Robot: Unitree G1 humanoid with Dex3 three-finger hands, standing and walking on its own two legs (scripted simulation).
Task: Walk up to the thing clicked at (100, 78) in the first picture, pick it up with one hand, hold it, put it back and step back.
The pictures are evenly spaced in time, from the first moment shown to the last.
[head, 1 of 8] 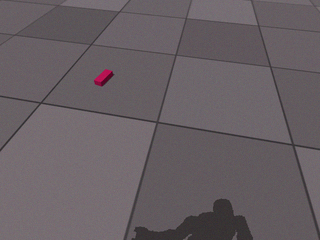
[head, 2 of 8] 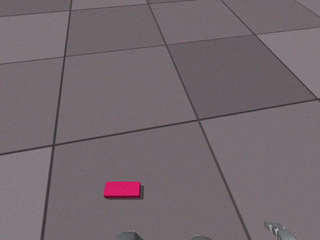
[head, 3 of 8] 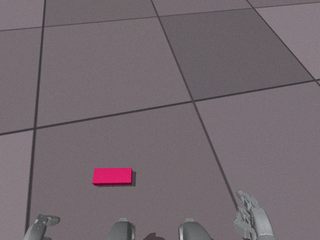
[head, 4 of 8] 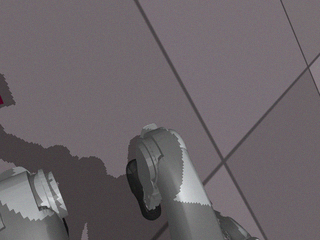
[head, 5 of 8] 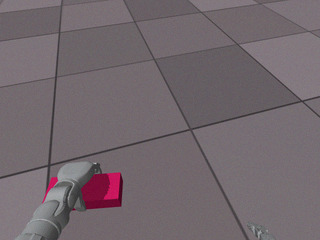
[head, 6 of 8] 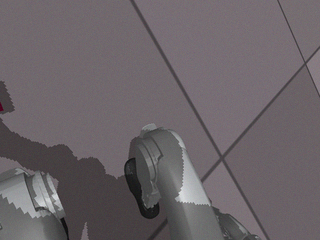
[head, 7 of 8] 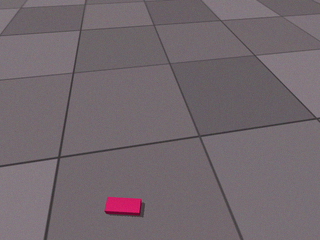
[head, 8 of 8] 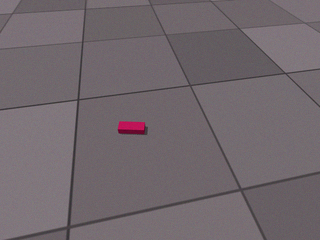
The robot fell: no
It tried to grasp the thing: yes
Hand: left
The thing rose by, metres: 0.66
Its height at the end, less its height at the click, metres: +0.00
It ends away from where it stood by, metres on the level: 0.02
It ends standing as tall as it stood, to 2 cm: yes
